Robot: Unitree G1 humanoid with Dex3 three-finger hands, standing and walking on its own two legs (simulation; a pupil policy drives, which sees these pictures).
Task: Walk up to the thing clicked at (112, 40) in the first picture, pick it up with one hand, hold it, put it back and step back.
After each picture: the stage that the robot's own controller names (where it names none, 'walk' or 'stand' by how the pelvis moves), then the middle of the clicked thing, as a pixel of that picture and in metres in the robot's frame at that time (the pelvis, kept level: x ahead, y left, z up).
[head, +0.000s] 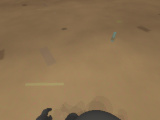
stand; (113, 36) +2.00 -0.47 -0.65
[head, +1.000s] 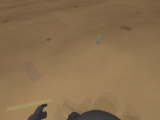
walk; (98, 40) +1.90 +0.00 -0.63
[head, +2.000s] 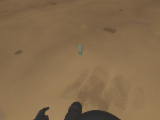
walk; (80, 50) +1.31 +0.34 -0.65
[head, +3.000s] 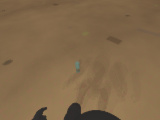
walk; (77, 67) +0.86 +0.29 -0.65
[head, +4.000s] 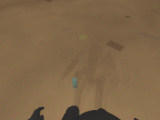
walk; (74, 83) +0.52 +0.21 -0.62
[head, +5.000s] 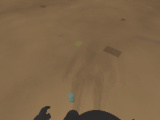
stand; (71, 98) +0.33 +0.23 -0.64
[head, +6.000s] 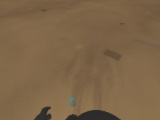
stand; (72, 102) +0.32 +0.20 -0.66
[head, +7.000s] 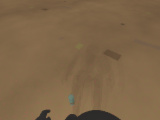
stand; (71, 100) +0.34 +0.21 -0.66
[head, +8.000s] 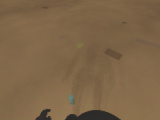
stand; (71, 100) +0.33 +0.21 -0.66
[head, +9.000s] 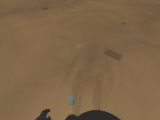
stand; (71, 100) +0.33 +0.21 -0.66
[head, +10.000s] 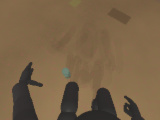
go down; (66, 73) +0.38 +0.23 -0.42
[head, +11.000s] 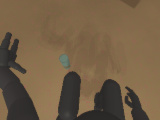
go down; (65, 62) +0.41 +0.26 -0.27
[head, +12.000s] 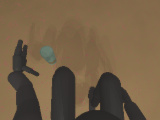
close in; (49, 57) +0.38 +0.29 -0.18
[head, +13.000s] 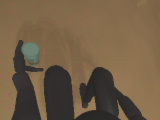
close; (32, 56) +0.38 +0.30 -0.15
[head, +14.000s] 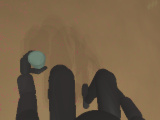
lift; (38, 62) +0.32 +0.30 -0.15
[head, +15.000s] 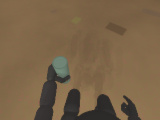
lift; (63, 72) +0.32 +0.19 +0.03
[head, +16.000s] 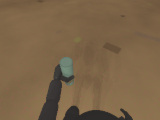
hold; (68, 73) +0.32 +0.17 +0.04
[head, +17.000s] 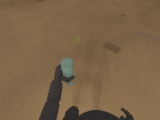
hold; (68, 73) +0.33 +0.17 +0.03
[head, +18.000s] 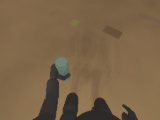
crouch; (64, 71) +0.35 +0.19 -0.03
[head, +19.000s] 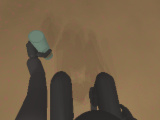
lower; (43, 48) +0.46 +0.29 -0.06
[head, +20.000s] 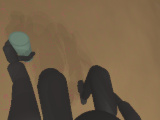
lower; (24, 50) +0.42 +0.32 -0.16
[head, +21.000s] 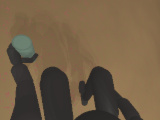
lower; (27, 51) +0.40 +0.32 -0.16
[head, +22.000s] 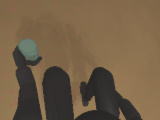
lower; (32, 54) +0.38 +0.31 -0.16
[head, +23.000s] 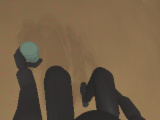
lower; (32, 56) +0.37 +0.31 -0.15
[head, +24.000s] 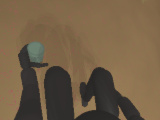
open; (36, 57) +0.37 +0.29 -0.16
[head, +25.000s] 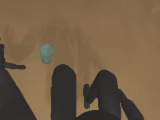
stand; (46, 56) +0.37 +0.28 -0.17
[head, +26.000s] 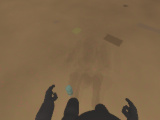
stand; (69, 90) +0.34 +0.21 -0.54
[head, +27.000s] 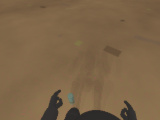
stand; (71, 99) +0.34 +0.21 -0.60
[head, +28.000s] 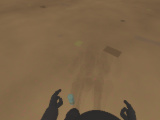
stand; (71, 99) +0.33 +0.20 -0.60
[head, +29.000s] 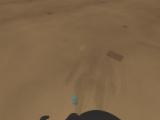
stand; (74, 100) +0.37 +0.19 -0.65
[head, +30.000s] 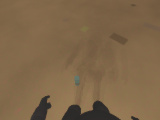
walk; (77, 81) +0.48 +0.16 -0.63
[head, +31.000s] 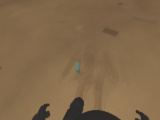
walk; (77, 68) +0.72 +0.26 -0.62
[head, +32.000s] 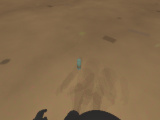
stand; (79, 64) +0.97 +0.24 -0.64
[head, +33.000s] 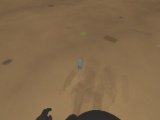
stand; (79, 64) +0.97 +0.22 -0.66
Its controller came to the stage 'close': yes
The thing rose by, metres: 0.67
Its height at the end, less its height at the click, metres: +0.00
